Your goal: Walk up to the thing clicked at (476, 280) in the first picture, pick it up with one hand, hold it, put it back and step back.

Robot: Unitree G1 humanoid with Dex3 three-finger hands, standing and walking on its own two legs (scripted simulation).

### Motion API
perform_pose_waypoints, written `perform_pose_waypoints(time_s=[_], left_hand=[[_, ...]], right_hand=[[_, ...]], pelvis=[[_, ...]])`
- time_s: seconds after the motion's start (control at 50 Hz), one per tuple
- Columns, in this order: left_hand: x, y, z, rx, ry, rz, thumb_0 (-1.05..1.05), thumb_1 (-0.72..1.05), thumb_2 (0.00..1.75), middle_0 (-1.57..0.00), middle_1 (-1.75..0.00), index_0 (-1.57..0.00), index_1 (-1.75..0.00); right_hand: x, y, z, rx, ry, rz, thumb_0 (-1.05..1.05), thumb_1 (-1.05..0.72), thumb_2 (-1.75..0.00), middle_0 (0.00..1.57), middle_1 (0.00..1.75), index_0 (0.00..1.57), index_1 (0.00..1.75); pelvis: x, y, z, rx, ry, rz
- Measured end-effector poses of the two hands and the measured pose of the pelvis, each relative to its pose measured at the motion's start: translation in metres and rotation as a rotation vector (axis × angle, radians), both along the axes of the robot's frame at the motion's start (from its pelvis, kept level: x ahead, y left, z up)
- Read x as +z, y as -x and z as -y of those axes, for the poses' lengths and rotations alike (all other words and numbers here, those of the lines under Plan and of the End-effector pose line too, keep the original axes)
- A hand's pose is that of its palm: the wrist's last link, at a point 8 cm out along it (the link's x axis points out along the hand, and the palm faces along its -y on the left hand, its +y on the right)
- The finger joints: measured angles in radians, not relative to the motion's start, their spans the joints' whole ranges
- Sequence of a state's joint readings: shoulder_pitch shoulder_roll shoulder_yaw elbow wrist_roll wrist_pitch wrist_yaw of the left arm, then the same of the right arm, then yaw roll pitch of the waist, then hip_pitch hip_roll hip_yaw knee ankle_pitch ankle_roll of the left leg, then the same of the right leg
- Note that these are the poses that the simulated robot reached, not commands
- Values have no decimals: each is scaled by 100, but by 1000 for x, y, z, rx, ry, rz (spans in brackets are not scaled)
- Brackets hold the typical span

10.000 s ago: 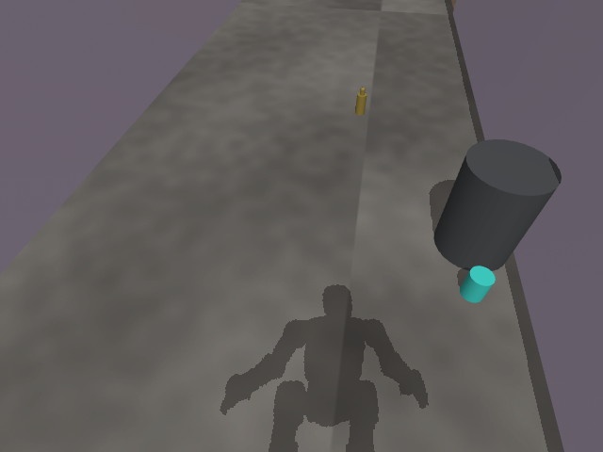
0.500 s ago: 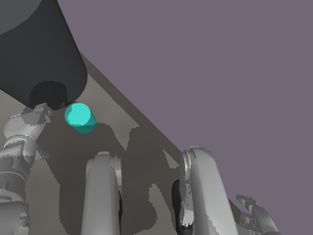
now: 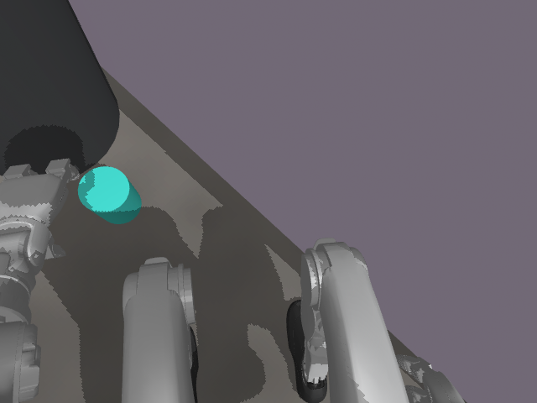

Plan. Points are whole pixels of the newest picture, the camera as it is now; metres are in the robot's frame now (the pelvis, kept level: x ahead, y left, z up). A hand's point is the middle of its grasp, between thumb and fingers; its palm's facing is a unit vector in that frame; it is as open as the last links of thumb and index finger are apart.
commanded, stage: rise first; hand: left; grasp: from above
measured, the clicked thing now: (112, 197) +0.47 +0.26 -0.31
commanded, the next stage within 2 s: approach in 0.68 s
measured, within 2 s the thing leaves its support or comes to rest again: neither
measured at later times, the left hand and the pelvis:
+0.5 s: hand (59, 213) +0.41 +0.30 -0.19, palm faces -0.45 -0.06 -0.89, open 13.8 cm; pelvis +0.00 +0.00 -0.02, yaw +0 degrees
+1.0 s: hand (78, 202) +0.43 +0.28 -0.21, palm faces -0.45 -0.04 -0.89, open 14.1 cm; pelvis +0.00 +0.00 -0.03, yaw -1 degrees
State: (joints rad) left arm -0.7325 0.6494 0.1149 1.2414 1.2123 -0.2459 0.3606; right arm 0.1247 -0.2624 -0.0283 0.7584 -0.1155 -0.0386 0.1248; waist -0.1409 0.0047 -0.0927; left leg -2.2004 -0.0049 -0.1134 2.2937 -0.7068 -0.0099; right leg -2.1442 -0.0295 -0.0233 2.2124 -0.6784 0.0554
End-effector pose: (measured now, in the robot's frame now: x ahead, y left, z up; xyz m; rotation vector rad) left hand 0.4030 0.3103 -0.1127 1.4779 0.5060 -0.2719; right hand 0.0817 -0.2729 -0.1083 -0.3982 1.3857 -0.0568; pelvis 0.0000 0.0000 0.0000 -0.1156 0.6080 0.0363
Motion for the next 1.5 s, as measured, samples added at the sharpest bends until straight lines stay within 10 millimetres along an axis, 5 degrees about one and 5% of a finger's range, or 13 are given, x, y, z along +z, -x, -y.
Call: perform_pose_waypoints(time_s=[0.88, 1.26, 1.36, 1.5], left_hand=[[-33, -20, 9, -34, -12, 15, 0, -53, 100, -12, -100, -10, -101], [-24, -94, 90, -73, -34, 92, 0, -56, 103, -9, -104, -8, -105], [-23, -87, 85, -20, -48, 34, 0, -56, 103, -9, -103, -8, -104], [-36, -49, 52, 10, -21, -60, 0, -56, 101, -9, -103, -8, -104]], right_hand=[[-18, 6, 8, 4, 20, -30, 1, -92, -90, 20, 30, 20, 30], [-11, 61, 7, -88, 19, -67, 1, -92, -90, 20, 30, 20, 30], [-13, 77, 2, -120, -21, -101, 1, -92, -89, 20, 30, 20, 30], [-19, 78, 1, -97, -48, -131, 1, -91, -89, 20, 30, 20, 30]], pelvis=[[-26, -3, 1, -8, 3, 1], [-31, -1, 3, -24, 2, -12], [-27, 0, 5, -28, -5, -7], [-28, 2, 7, -23, -9, 14]])
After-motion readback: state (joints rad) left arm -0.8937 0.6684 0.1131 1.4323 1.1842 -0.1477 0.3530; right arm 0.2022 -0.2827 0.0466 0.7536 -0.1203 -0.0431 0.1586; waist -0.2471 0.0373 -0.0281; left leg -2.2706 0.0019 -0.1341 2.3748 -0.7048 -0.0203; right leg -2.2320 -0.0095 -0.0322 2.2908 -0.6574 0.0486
